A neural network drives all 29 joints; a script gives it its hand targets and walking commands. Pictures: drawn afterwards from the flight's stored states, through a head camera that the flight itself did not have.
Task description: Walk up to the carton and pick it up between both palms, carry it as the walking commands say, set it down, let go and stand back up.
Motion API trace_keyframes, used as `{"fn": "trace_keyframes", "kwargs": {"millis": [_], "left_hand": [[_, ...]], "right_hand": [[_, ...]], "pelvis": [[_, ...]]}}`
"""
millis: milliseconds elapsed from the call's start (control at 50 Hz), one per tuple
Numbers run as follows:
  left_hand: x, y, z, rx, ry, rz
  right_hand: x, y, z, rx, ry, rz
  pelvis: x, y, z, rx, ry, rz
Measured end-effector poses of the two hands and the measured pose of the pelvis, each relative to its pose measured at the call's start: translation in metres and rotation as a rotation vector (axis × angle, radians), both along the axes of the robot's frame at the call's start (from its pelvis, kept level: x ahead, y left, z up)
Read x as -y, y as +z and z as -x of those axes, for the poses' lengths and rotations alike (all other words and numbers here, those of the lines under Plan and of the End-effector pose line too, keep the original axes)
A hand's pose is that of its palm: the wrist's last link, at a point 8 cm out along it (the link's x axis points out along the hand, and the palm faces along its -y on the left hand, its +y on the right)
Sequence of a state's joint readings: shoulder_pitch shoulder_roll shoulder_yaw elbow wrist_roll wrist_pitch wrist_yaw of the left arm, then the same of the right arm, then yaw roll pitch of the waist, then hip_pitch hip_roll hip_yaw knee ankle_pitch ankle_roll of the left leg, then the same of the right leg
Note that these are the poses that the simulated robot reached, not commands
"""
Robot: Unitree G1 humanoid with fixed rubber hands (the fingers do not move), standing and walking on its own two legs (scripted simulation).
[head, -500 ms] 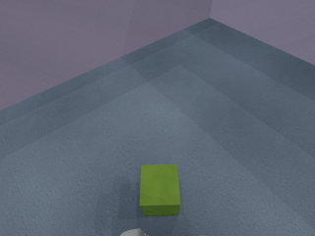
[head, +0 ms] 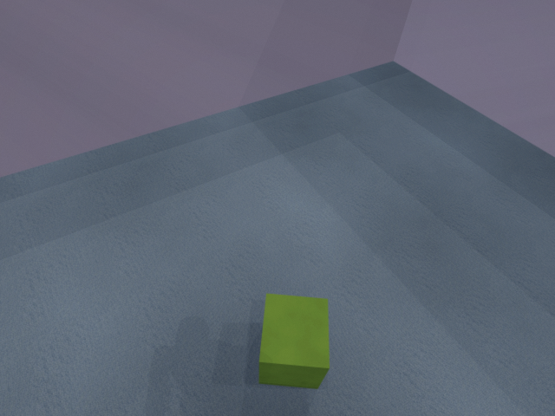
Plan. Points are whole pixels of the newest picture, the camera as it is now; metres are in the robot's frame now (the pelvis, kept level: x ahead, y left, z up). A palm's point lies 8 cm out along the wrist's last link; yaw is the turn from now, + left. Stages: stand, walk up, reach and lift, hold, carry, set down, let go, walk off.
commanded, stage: walk up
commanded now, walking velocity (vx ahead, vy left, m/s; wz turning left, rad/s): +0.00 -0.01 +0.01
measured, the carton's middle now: (292, 342) +0.43 -0.04 -0.66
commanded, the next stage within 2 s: stand in 0.56 s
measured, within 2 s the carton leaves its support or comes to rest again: neither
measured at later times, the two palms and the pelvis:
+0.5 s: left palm out of the picture +0.02 +0.21 -0.15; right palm out of the picture -0.01 -0.24 -0.15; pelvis +0.02 -0.02 +0.00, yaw -1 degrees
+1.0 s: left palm (165, 389) +0.17 +0.20 -0.13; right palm (443, 400) +0.17 -0.25 -0.13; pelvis +0.00 -0.02 -0.02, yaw +0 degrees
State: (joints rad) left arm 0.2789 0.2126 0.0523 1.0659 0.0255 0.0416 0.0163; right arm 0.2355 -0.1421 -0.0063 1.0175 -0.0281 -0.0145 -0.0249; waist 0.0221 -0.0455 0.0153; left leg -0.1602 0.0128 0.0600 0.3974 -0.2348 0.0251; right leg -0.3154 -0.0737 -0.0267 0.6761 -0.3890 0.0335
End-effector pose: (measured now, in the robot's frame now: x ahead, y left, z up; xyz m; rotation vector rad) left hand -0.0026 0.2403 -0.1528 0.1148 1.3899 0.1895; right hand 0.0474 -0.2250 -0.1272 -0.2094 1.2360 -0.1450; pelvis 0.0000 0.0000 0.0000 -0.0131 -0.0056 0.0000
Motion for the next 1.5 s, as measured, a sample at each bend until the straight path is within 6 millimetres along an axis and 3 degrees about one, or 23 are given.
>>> {"fn": "trace_keyframes", "kwargs": {"millis": [140, 400, 600, 760, 800, 860, 900, 960, 1020, 1080, 1200, 1340, 1500], "left_hand": [[0.008, -0.002, 0.005, -0.023, -0.017, 0.014], [0.029, 0.001, -0.007, -0.006, -0.038, 0.002], [0.038, 0.003, -0.033, 0.023, -0.056, 0.000], [0.045, 0.003, -0.032, 0.015, -0.054, 0.006], [0.043, 0.002, -0.056, 0.070, -0.053, -0.001], [0.037, 0.005, -0.121, 0.163, -0.096, -0.024], [0.035, 0.010, -0.156, 0.163, -0.109, -0.019], [0.036, 0.017, -0.178, 0.108, -0.103, 0.005], [0.040, 0.021, -0.173, 0.069, -0.102, 0.021], [0.048, 0.019, -0.155, 0.057, -0.105, 0.039], [0.055, 0.001, -0.139, 0.113, -0.118, 0.051], [0.055, -0.016, -0.160, 0.218, -0.138, 0.053], [0.068, -0.024, -0.193, 0.273, -0.150, 0.063]], "right_hand": [[-0.003, -0.003, -0.003, 0.026, -0.031, -0.003], [0.016, -0.024, 0.053, -0.149, -0.110, -0.038], [0.013, -0.022, 0.050, -0.177, -0.126, -0.044], [0.012, -0.024, 0.049, -0.186, -0.125, -0.054], [0.018, -0.025, 0.019, -0.105, -0.119, -0.049], [0.029, -0.020, -0.058, 0.032, -0.081, -0.029], [0.033, -0.013, -0.098, 0.047, -0.075, -0.025], [0.028, -0.004, -0.126, -0.011, -0.074, -0.041], [0.017, -0.001, -0.122, -0.066, -0.068, -0.068], [0.009, -0.004, -0.105, -0.085, -0.065, -0.080], [0.009, -0.022, -0.084, -0.023, -0.064, -0.073], [0.011, -0.035, -0.099, 0.094, -0.039, -0.058], [0.007, -0.045, -0.123, 0.141, -0.042, -0.077]], "pelvis": [[-0.002, -0.002, -0.001, -0.001, -0.020, -0.004], [0.012, -0.008, -0.015, 0.022, -0.023, -0.006], [0.018, -0.004, -0.024, 0.016, -0.028, -0.010], [0.021, -0.004, -0.025, 0.023, -0.029, -0.013], [0.021, -0.009, -0.021, -0.049, -0.027, -0.015], [0.021, -0.020, -0.008, -0.125, -0.014, -0.011], [0.022, -0.024, -0.001, -0.162, -0.005, -0.012], [0.023, -0.024, 0.001, -0.206, 0.001, -0.015], [0.022, -0.021, -0.001, -0.224, 0.001, -0.016], [0.020, -0.019, 0.000, -0.234, 0.001, -0.012], [0.014, -0.034, 0.022, -0.277, -0.010, -0.005], [0.009, -0.060, 0.059, -0.275, -0.011, -0.009], [0.006, -0.080, 0.091, -0.242, -0.018, -0.009]]}}
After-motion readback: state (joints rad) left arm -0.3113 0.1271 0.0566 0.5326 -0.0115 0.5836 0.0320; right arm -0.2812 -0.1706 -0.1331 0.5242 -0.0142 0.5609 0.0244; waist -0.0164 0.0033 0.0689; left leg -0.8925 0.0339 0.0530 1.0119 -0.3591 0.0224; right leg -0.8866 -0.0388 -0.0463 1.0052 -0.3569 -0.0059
